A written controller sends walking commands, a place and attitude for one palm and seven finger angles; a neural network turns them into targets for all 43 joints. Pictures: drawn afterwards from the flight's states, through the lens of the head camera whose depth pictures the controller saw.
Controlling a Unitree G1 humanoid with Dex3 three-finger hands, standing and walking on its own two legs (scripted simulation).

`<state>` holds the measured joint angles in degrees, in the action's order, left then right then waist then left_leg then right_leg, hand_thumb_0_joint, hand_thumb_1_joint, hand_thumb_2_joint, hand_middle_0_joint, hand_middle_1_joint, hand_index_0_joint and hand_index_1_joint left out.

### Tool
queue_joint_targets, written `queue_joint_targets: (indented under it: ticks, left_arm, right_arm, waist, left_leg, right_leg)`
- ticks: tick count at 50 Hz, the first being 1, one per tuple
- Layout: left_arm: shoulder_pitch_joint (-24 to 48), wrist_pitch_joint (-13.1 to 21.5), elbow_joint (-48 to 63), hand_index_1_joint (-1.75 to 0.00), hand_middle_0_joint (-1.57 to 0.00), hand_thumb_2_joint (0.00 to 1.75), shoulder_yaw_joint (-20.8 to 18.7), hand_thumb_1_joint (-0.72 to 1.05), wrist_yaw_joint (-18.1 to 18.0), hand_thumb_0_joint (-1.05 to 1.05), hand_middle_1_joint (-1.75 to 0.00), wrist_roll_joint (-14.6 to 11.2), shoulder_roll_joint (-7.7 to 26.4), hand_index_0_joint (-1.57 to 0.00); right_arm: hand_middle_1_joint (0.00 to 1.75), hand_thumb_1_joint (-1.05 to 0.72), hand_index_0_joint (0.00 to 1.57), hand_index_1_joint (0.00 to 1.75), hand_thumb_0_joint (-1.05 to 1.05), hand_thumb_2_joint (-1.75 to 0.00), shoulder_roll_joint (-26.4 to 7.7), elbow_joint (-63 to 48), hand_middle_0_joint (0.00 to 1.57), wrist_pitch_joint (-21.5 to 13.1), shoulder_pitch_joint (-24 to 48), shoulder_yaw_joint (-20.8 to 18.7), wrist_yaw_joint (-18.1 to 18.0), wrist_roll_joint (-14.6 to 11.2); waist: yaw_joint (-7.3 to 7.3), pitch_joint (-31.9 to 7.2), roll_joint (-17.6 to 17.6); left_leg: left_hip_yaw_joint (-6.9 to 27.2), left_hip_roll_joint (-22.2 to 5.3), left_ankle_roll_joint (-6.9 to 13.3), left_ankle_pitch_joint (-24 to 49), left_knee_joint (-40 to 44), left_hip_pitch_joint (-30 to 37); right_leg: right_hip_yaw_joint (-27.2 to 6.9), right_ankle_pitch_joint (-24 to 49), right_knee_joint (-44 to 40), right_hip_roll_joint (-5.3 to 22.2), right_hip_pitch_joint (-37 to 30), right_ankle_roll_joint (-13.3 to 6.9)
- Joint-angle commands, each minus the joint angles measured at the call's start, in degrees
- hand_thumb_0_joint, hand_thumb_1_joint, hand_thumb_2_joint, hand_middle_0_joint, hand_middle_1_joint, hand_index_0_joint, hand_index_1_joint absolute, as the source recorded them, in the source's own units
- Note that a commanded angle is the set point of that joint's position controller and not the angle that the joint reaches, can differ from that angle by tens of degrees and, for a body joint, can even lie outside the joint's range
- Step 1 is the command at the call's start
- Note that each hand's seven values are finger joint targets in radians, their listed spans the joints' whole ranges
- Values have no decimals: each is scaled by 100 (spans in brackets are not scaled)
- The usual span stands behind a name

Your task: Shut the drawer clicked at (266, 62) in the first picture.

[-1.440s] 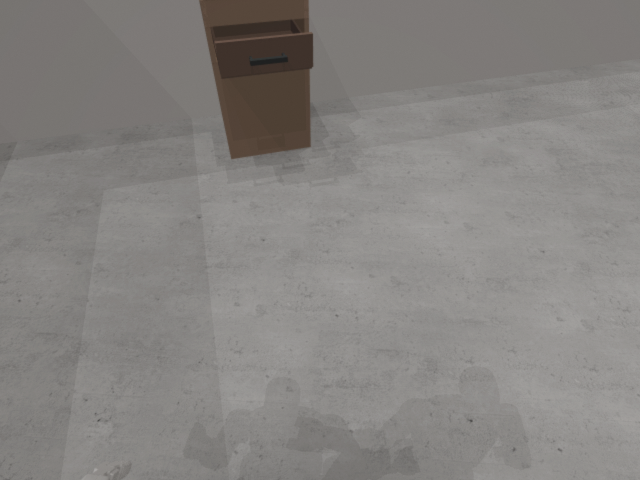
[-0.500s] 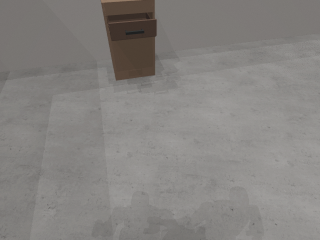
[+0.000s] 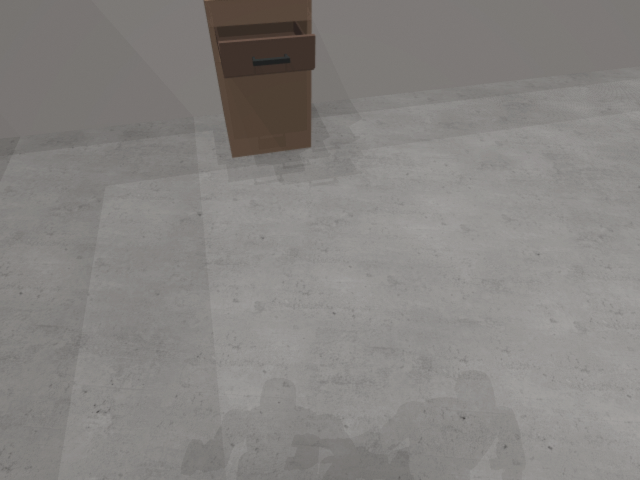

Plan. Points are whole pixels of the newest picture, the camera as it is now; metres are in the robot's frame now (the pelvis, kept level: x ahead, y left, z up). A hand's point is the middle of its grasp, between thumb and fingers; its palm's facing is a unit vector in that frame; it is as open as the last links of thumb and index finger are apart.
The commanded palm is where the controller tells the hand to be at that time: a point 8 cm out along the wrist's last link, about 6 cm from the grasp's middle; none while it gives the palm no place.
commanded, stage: look at it before walking up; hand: left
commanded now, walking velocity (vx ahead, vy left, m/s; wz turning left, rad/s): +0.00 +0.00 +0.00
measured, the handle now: (270, 59) +1.64 +0.29 -0.20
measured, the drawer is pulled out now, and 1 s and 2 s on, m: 0.16 0.16 0.16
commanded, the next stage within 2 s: walk to a spot facing it in 0.20 s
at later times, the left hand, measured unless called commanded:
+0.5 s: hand out of the picture +0.05 +0.23 -0.18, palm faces +0.01 -0.97 -0.26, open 7.3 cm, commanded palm none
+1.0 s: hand (228, 375) +0.32 +0.18 -0.19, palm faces -0.11 -0.98 -0.19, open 7.3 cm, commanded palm none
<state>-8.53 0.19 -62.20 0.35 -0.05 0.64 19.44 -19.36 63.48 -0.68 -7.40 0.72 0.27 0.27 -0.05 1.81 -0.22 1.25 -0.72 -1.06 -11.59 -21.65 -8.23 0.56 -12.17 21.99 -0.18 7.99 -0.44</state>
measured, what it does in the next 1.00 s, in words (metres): walks ahead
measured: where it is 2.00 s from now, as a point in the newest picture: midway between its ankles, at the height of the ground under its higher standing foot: (335, 360)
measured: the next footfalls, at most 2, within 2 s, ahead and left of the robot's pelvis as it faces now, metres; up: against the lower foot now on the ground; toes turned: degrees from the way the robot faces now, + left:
right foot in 1.02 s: +0.37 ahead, -0.12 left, +0.00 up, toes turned -11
left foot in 1.42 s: +0.53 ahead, +0.11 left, +0.00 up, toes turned +8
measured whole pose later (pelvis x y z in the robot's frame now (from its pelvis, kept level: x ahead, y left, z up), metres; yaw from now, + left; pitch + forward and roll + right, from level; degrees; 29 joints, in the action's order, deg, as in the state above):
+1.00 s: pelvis +0.21 +0.00 -0.02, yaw -4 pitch +0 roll -1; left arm -6.5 1.0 -58.3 -3.3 1.3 1.3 11.4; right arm -4.4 71.1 -4.4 -33.3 -0.6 -1.4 1.1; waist 3.9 5.6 0.5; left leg -8.4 -3.7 -1.5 -26.9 -19.7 8.2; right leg 8.2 -11.5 36.7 2.5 28.9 -3.5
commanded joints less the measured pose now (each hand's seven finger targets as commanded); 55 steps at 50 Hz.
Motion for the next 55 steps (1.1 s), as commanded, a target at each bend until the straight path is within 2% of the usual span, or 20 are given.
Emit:
queue_joint_targets:
  ticks: [1, 15, 17, 20, 24, 27, 28, 29, 30, 31, 33, 36, 44, 47, 49, 50, 51, 52, 53, 55]
  left_arm:
    - [210, 124, 355, -30, -20, 90, -211, 90, -51, 0, -30, -4, 1158, -20]
    - [195, 125, 331, -30, -20, 90, -201, 90, -54, 0, -30, -2, 1162, -20]
    - [-252, 9, 134, -30, -20, 90, -40, 90, -77, 0, -30, 1, 444, -20]
    - [-585, -60, 119, -30, -20, 90, -124, 90, -6, 0, -30, 58, 527, -20]
    - [-1198, 24, 158, -30, -20, 90, -310, 90, -8, 0, -30, 50, 679, -20]
    - [-1001, 111, 259, -30, -20, 90, -357, 90, -17, 0, -30, 56, 498, -20]
    - [-900, 99, 296, -30, -20, 90, -338, 90, 7, 0, -30, 35, 302, -20]
    - [-845, 83, 395, -30, -20, 90, -296, 90, 45, 0, -30, 21, -19, -20]
    - [-506, 95, 576, -30, -20, 90, -244, 90, 45, 0, -30, 49, -308, -20]
    - [-69, 130, 781, -30, -20, 90, -267, 90, 5, 0, -30, 91, -213, -20]
    - [-153, 203, 659, -30, -20, 90, -290, 90, 97, 0, -30, 94, -292, -20]
    - [-472, 148, 518, -30, -20, 90, -298, 90, 161, 0, -30, 96, -623, -20]
    - [618, 138, 809, -30, -20, 90, -279, 90, 223, 0, -30, 52, -913, -20]
    - [225, 184, 715, -30, -20, 90, -334, 90, 193, 0, -30, 55, -771, -20]
    - [-952, 237, 369, -30, -20, 90, -423, 90, 143, 0, -30, 90, -565, -20]
    - [-1808, 332, 138, -30, -20, 90, -536, 90, 94, 0, -30, 141, -194, -20]
    - [-2523, 379, -7, -30, -20, 90, -712, 90, -10, 0, -30, 147, 470, -20]
    - [-2549, 349, -65, -30, -20, 90, -737, 90, -19, 0, -30, 15, 743, -20]
    - [-1953, 321, 105, -30, -20, 90, -688, 90, -33, 0, -30, -21, 501, -20]
    - [-964, 339, 323, -30, -20, 90, -489, 90, -82, 0, -30, 44, -138, -20]
  right_arm:
    - [30, -90, 20, 30, 0, -90, -1151, -346, 20, -117, 302, -241, -102, 12]
    - [30, -90, 20, 30, 0, -90, -1165, -348, 20, -119, 316, -234, -104, 2]
    - [30, -90, 20, 30, 0, -90, -401, -153, 20, -9, -88, -48, -73, 52]
    - [30, -90, 20, 30, 0, -90, -325, -181, 20, 56, -317, -94, -43, 113]
    - [30, -90, 20, 30, 0, -90, -157, -416, 20, -28, -355, -169, -25, 113]
    - [30, -90, 20, 30, 0, -90, 50, -371, 20, -149, -855, -220, 0, 72]
    - [30, -90, 20, 30, 0, -90, 69, -233, 20, -185, -1243, -237, -15, 60]
    - [30, -90, 20, 30, 0, -90, -179, -55, 20, -213, -1822, -319, -69, 101]
    - [30, -90, 20, 30, 0, -90, -555, 127, 20, -233, -2501, -443, -89, 155]
    - [30, -90, 20, 30, 0, -90, -394, 184, 20, -254, -2749, -400, -153, 129]
    - [30, -90, 20, 30, 0, -90, 27, 89, 20, -343, -2409, -318, -197, 71]
    - [30, -90, 20, 30, 0, -90, 262, 150, 20, -480, -2315, -281, -249, 68]
    - [30, -90, 20, 30, 0, -90, 616, 536, 20, -499, -2882, -257, -294, 104]
    - [30, -90, 20, 30, 0, -90, 402, 578, 20, -471, -2731, -325, -286, 98]
    - [30, -90, 20, 30, 0, -90, 292, 549, 20, -443, -2497, -363, -271, 63]
    - [30, -90, 20, 30, 0, -90, 392, 487, 20, -435, -2505, -362, -224, 29]
    - [30, -90, 20, 30, 0, -90, 787, 311, 20, -474, -2752, -306, -164, -53]
    - [30, -90, 20, 30, 0, -90, 798, 127, 20, -448, -2424, -321, -163, -58]
    - [30, -90, 20, 30, 0, -90, 775, -11, 20, -404, -1987, -389, -131, -45]
    - [30, -90, 20, 30, 0, -90, 909, -109, 20, -285, -1639, -388, -85, 84]
  waist:
    - [-27, -290, 7]
    - [-29, -330, 26]
    - [-30, -418, -63]
    - [-95, 264, -420]
    - [-211, 565, -979]
    - [122, 494, -475]
    - [273, 474, -161]
    - [473, 489, 731]
    - [693, 647, 1863]
    - [730, 991, 1428]
    - [447, 954, 375]
    - [189, 557, 623]
    - [364, 851, 794]
    - [85, 506, 788]
    - [-484, -3, 695]
    - [-826, -565, 281]
    - [-935, -1374, -1039]
    - [-802, -1385, -1073]
    - [-692, -891, -640]
    - [-176, 187, -278]
  left_leg:
    - [506, -588, 256, 809, 334, 59]
    - [516, -600, 257, 907, 364, 120]
    - [334, -515, 149, 109, 229, 87]
    - [148, -252, 169, -1508, -124, -763]
    - [-425, -179, 145, -1399, -1611, -1684]
    - [-540, -339, 173, -1097, -852, -756]
    - [-430, -347, 238, -1033, -427, 22]
    - [632, -972, 521, -1484, 192, 687]
    - [2206, -2062, 967, -2134, 1210, 861]
    - [2709, -2359, 1223, -1709, 1446, 760]
    - [1998, -2221, 1333, -485, 1229, 836]
    - [725, -1725, 1152, 910, 1106, 887]
    - [-366, -1339, 878, 2283, 1117, 801]
    - [-588, -1480, 851, 3736, 455, 955]
    - [-805, -1318, 647, 4234, -932, 670]
    - [-803, -1152, 444, 3245, -2375, -366]
    - [-971, -328, 238, -397, -4521, -1904]
    - [-393, -111, 314, -2019, -5881, -2501]
    - [-88, -445, 376, -1535, -6172, -2623]
    - [-16, -921, 300, -894, -5704, -2619]
  right_leg:
    - [-628, 596, -448, 728, 17, -132]
    - [-595, 704, -448, 737, -46, -116]
    - [-565, -357, -447, 690, -38, -16]
    - [-999, -2133, -707, 746, 305, -208]
    - [-2011, -2644, -1215, 1544, 59, -846]
    - [-1380, -1702, -595, 1408, 643, -854]
    - [-889, -1609, -97, 972, 1235, -654]
    - [-291, -1514, 1038, 351, 2048, -356]
    - [536, -1882, 2728, -155, 2864, -113]
    - [-1, -1885, 3636, 132, 3391, -156]
    - [-170, -1229, 4169, 556, 3612, -142]
    - [65, -655, 4056, 668, 3236, 22]
    - [774, 234, 1982, 424, 2648, -74]
    - [880, 32, 1578, 157, 1697, -320]
    - [1004, 234, 1147, -63, 263, -434]
    - [452, 376, 955, 375, -1320, -631]
    - [-2029, 248, 424, 2117, -2577, -1234]
    - [-3299, -63, -436, 2821, -2216, -1597]
    - [-3030, -1004, -792, 2708, -1314, -1459]
    - [-1858, -1412, -977, 2290, 448, -1134]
